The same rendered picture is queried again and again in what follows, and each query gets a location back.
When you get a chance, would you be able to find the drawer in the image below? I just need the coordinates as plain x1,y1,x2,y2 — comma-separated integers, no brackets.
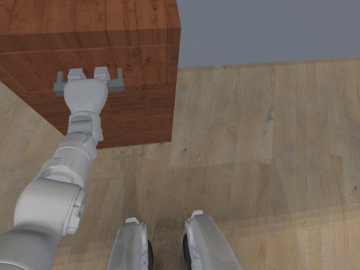
0,44,169,92

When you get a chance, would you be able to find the robot left thigh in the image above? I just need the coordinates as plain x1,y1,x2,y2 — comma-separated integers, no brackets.
107,222,148,270

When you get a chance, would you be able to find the robot left hand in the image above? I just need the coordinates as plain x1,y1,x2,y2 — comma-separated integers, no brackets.
64,66,110,141

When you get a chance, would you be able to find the left robot forearm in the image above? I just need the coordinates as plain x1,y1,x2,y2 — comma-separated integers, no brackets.
14,111,101,225

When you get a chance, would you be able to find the cabinet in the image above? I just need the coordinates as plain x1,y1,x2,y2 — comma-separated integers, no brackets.
0,0,181,149

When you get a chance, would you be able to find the left robot upper arm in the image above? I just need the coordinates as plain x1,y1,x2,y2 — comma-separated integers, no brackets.
0,177,86,270

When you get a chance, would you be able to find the robot right shin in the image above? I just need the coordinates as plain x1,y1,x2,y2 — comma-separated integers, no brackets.
188,210,211,270

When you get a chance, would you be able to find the handle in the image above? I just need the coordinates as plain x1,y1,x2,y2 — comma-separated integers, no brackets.
53,67,125,96

